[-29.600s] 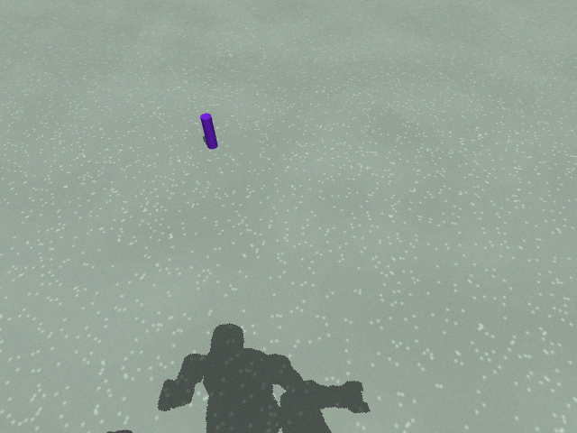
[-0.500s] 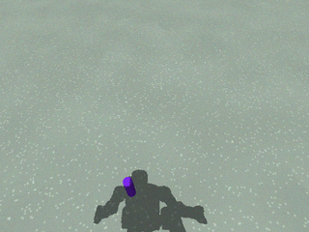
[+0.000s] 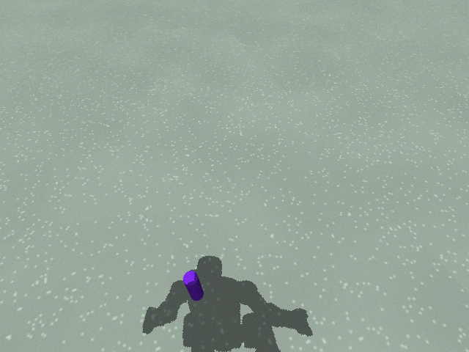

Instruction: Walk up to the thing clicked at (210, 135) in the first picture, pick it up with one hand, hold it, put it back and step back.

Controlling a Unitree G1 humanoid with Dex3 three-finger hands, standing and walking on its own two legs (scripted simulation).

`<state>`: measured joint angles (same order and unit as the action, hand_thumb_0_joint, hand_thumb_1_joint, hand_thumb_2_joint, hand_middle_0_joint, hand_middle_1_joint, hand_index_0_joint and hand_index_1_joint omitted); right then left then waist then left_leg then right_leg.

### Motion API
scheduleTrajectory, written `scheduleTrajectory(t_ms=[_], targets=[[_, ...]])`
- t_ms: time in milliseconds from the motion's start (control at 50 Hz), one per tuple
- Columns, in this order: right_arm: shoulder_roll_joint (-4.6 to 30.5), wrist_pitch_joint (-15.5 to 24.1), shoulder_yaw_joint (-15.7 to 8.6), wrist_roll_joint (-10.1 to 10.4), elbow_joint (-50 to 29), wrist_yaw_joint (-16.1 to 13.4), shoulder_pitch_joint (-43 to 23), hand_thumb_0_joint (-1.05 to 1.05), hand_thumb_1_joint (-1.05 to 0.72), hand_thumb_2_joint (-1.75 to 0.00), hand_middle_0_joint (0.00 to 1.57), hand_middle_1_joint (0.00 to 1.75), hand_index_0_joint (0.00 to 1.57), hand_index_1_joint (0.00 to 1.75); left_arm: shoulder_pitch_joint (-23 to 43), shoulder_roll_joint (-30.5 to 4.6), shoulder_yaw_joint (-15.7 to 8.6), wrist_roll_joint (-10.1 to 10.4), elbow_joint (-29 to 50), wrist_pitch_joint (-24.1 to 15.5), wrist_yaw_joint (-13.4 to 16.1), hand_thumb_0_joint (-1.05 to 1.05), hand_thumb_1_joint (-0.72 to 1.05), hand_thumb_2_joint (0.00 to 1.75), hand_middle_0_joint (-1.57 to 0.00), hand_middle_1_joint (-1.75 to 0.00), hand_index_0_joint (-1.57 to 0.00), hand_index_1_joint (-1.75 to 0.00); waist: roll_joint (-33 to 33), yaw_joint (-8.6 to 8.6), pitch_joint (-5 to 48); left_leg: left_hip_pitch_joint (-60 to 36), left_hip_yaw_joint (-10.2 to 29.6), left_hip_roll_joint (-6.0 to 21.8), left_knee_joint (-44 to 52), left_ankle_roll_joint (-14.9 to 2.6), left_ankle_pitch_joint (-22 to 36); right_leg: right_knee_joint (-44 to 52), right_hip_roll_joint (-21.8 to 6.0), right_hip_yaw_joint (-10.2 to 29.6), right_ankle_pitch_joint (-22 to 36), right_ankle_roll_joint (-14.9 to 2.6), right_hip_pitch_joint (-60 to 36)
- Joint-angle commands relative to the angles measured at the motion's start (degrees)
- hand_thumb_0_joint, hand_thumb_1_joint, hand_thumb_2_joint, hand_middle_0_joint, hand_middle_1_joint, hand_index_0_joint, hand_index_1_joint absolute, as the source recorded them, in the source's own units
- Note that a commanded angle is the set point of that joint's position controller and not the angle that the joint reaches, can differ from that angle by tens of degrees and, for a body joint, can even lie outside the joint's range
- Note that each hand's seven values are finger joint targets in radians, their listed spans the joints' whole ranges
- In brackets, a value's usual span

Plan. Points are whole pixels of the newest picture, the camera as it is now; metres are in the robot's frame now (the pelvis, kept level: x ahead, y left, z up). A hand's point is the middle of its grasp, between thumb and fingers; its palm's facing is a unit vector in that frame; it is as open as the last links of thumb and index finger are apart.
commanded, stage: stand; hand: left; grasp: from the side
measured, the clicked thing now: (193, 286) +0.43 +0.21 -0.69
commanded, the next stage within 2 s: step back in 0.62 s
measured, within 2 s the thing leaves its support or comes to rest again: neither
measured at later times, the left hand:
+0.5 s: hand out of the picture +0.08 +0.25 -0.16, palm faces -0.01 -0.94 -0.34, open 7.4 cm
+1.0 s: hand out of the picture +0.05 +0.28 -0.17, palm faces -0.03 -0.92 -0.39, open 7.4 cm
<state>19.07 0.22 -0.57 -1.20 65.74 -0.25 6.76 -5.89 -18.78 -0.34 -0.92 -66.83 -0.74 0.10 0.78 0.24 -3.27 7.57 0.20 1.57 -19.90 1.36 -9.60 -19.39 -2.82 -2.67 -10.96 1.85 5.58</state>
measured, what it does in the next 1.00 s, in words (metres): lifts its left foot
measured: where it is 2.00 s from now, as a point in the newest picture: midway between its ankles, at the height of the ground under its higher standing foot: outside the picture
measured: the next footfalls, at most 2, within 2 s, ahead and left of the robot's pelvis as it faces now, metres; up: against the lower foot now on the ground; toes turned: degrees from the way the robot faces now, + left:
left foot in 1.08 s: -0.07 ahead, +0.14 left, +0.00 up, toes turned +0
right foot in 1.48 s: -0.10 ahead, -0.06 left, +0.00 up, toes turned +1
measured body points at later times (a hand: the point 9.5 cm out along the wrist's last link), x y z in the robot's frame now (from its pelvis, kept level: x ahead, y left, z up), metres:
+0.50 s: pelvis +0.01 +0.00 +0.00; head +0.01 +0.00 +0.45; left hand +0.08 +0.30 -0.13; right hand +0.08 -0.30 -0.14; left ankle +0.02 +0.13 -0.75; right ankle +0.00 -0.14 -0.75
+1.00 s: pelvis -0.06 +0.01 -0.02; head +0.01 +0.01 +0.42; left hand +0.05 +0.33 -0.14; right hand +0.04 -0.32 -0.15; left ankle -0.07 +0.12 -0.71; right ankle +0.00 -0.14 -0.75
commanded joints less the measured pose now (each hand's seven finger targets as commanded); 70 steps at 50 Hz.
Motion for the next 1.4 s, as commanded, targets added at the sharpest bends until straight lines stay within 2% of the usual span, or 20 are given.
scheduleTrajectory(t_ms=[0,440,580,600,660,780,820,860,900,940,1020,1040,1060,1080,1100,1120,1180,1220,1300,1380], targets=[[11.6,1.1,-1.7,0.3,-2.8,-0.6,-2.1,0.00,-0.90,-0.90,0.20,0.30,0.20,0.30,1.3,-11.9,-2.1,-0.1,3.0,-1.0,0.9,0.00,0.90,0.90,-0.20,-0.30,-0.20,-0.30,-0.5,-0.06,3.3,0.0,4.6,5.3,3.9,-1.93,4.5,3.9,-5.1,4.6,5.3,-2.04,0.2],[12.1,1.4,-1.7,0.4,-2.9,-0.6,-2.7,0.00,-0.90,-0.90,0.20,0.30,0.20,0.30,1.5,-12.5,-2.4,0.1,3.7,-1.1,0.9,0.00,0.90,0.90,-0.20,-0.30,-0.20,-0.30,-0.9,-0.10,5.2,-2.4,4.1,6.0,3.2,-1.96,11.6,3.2,-5.6,4.5,10.9,-2.18,-1.4],[12.2,1.4,-1.6,0.3,-2.9,-0.6,-2.7,0.00,-0.90,-0.90,0.20,0.30,0.20,0.30,1.8,-12.4,-2.4,0.2,3.7,-0.8,0.7,0.00,0.90,0.90,-0.20,-0.30,-0.20,-0.30,-0.2,-0.17,3.5,-0.7,4.0,5.7,4.3,-1.74,7.7,3.8,-5.4,4.6,7.6,-2.21,-1.2],[15.7,0.2,-3.2,1.0,-4.5,-0.1,-4.7,0.00,-0.90,-0.90,0.20,0.30,0.20,0.30,2.1,-16.7,-5.0,1.5,5.6,-0.2,0.9,0.00,0.90,0.90,-0.20,-0.30,-0.20,-0.30,-0.8,-0.34,-3.1,4.2,5.2,4.7,-1.5,-3.52,15.2,-1.2,-4.5,5.2,15.0,-2.93,4.2],[14.7,-0.5,-3.6,1.7,-6.4,0.1,-2.7,0.00,-0.90,-0.90,0.20,0.30,0.20,0.30,0.4,-15.3,-5.4,1.6,7.9,0.2,1.2,0.00,0.90,0.90,-0.20,-0.30,-0.20,-0.30,-0.4,-0.94,2.2,3.8,5.0,5.3,-4.3,-5.13,17.6,-5.0,-3.9,4.2,14.8,-4.40,2.6],[15.9,-2.0,-5.3,1.2,-10.6,0.7,-3.9,0.00,-0.90,-0.90,0.20,0.30,0.20,0.30,0.5,-14.8,-5.6,0.6,12.1,1.2,0.7,0.00,0.90,0.90,-0.20,-0.30,-0.20,-0.30,1.2,-1.08,7.4,7.4,6.6,4.9,-8.9,-7.76,6.8,-10.4,-3.9,6.2,5.1,-6.52,5.6],[14.7,-2.4,-5.3,1.3,-11.9,0.9,-3.7,0.00,-0.90,-0.90,0.20,0.30,0.20,0.30,0.0,-16.6,-6.2,0.2,13.1,1.3,0.7,0.00,0.90,0.90,-0.20,-0.30,-0.20,-0.30,-2.2,-0.42,8.8,8.2,4.7,1.7,-15.5,-6.68,1.9,-8.1,-7.6,9.6,7.3,-9.15,6.3],[12.9,-3.1,-5.1,1.2,-12.6,1.3,-2.0,0.00,-0.90,-0.90,0.20,0.30,0.20,0.30,2.8,-19.8,-7.1,-0.5,15.1,1.1,0.9,0.00,0.90,0.90,-0.20,-0.30,-0.20,-0.30,-11.5,-0.18,7.7,9.7,-0.3,-6.2,-32.0,-3.54,-15.3,-0.7,-17.6,18.6,11.8,-15.50,9.7],[13.1,-3.8,-5.1,0.9,-13.1,1.4,0.7,0.00,-0.90,-0.90,0.20,0.30,0.20,0.30,4.4,-21.0,-7.7,-1.5,17.1,0.8,1.3,0.00,0.90,0.90,-0.20,-0.30,-0.20,-0.30,-13.1,-0.53,6.5,12.0,4.3,-4.7,-40.9,-3.61,-21.6,-1.2,-20.5,19.7,12.9,-18.52,13.2],[14.4,-3.7,-5.9,1.8,-12.6,1.5,5.0,0.00,-0.90,-0.90,0.20,0.30,0.20,0.30,9.5,-19.4,-7.4,-1.5,19.2,1.1,1.6,0.00,0.90,0.90,-0.20,-0.30,-0.20,-0.30,-13.2,-3.14,5.6,9.7,5.3,-3.5,-41.9,-4.02,-20.4,-3.3,-17.4,14.6,11.6,-15.98,16.6],[13.8,-2.1,-5.7,0.9,-12.5,0.8,8.0,0.00,-0.90,-0.90,0.20,0.30,0.20,0.30,7.6,-17.2,-6.7,-1.0,20.3,2.0,1.9,0.00,0.90,0.90,-0.20,-0.30,-0.20,-0.30,-10.7,-2.57,6.9,9.7,1.5,-1.8,-14.4,-3.70,-9.6,-14.4,-11.8,10.4,12.4,-9.39,7.3],[13.7,-1.6,-6.0,0.2,-12.7,0.5,7.7,0.00,-0.90,-0.90,0.20,0.30,0.20,0.30,5.9,-16.5,-6.4,-0.4,20.5,2.6,1.7,0.00,0.90,0.90,-0.20,-0.30,-0.20,-0.30,-5.7,-2.53,6.2,7.2,3.6,-0.4,-5.3,-2.64,1.9,-20.6,-8.5,8.0,10.3,-7.51,8.2],[16.2,-1.1,-6.6,-1.0,-13.5,0.1,5.8,0.00,-0.90,-0.90,0.20,0.30,0.20,0.30,3.7,-13.6,-6.1,0.5,20.8,3.1,1.6,0.00,0.90,0.90,-0.20,-0.30,-0.20,-0.30,4.8,-0.69,5.9,3.2,13.7,5.5,-3.1,-3.63,17.2,-29.4,-1.1,4.7,2.3,-5.24,14.2],[19.9,-0.9,-7.4,-1.7,-14.0,-0.3,6.4,0.00,-0.90,-0.90,0.20,0.30,0.20,0.30,3.7,-11.0,-5.6,0.8,21.2,3.3,1.9,0.00,0.90,0.90,-0.20,-0.30,-0.20,-0.30,12.7,-0.73,4.4,-3.2,22.9,11.3,-4.5,-5.30,33.0,-35.4,7.2,6.4,-22.4,-4.35,27.0],[20.9,-0.9,-7.5,-1.2,-14.5,-0.5,6.5,0.00,-0.90,-0.90,0.20,0.30,0.20,0.30,2.8,-12.0,-5.7,0.5,20.8,3.6,2.4,0.00,0.90,0.90,-0.20,-0.30,-0.20,-0.30,7.5,-1.11,4.6,-2.0,19.2,13.1,-7.4,-7.21,42.7,-39.8,7.6,10.7,-24.4,-4.09,26.5],[22.6,-0.9,-7.6,-0.9,-15.8,-0.7,5.7,0.00,-0.90,-0.90,0.20,0.30,0.20,0.30,3.2,-11.8,-5.7,0.4,21.0,3.5,2.9,0.00,0.90,0.90,-0.20,-0.30,-0.20,-0.30,12.7,-2.94,5.3,0.3,24.7,16.0,-5.2,-8.41,40.8,-42.7,8.8,13.0,-25.9,-3.61,26.7],[17.3,-1.0,-6.5,-1.6,-17.1,-2.0,-0.8,0.00,-0.90,-0.90,0.20,0.30,0.20,0.30,3.0,-13.6,-6.0,1.0,20.0,3.6,2.9,0.00,0.90,0.90,-0.20,-0.30,-0.20,-0.30,9.5,-0.07,3.7,-0.4,14.0,9.6,-6.9,-6.40,33.5,-46.1,8.5,15.7,-16.6,-3.94,27.4],[15.5,-0.7,-6.4,-0.9,-18.2,-2.4,-1.4,0.00,-0.90,-0.90,0.20,0.30,0.20,0.30,-1.1,-13.4,-5.9,0.6,19.8,3.4,2.7,0.00,0.90,0.90,-0.20,-0.30,-0.20,-0.30,8.2,1.41,5.9,-6.2,12.8,9.8,-9.2,-8.21,33.5,-47.0,8.2,13.1,-14.9,-3.21,27.8],[14.2,-0.8,-6.7,-0.4,-17.9,-2.7,5.1,0.00,-0.90,-0.90,0.20,0.30,0.20,0.30,2.2,-12.9,-6.1,-0.1,22.0,2.3,2.1,0.00,0.90,0.90,-0.20,-0.30,-0.20,-0.30,5.4,-2.70,6.2,-11.3,12.6,10.0,-10.6,-9.21,33.8,-36.0,7.0,10.2,-15.3,-1.24,26.0],[15.3,-1.1,-6.7,0.1,-19.0,-2.4,4.0,0.00,-0.90,-0.90,0.20,0.30,0.20,0.30,0.2,-12.6,-6.4,-0.2,22.1,1.8,1.7,0.00,0.90,0.90,-0.20,-0.30,-0.20,-0.30,5.9,-2.44,7.1,-8.9,12.1,10.7,-11.6,-10.91,27.8,-23.0,5.0,6.3,-13.9,-2.29,18.8]])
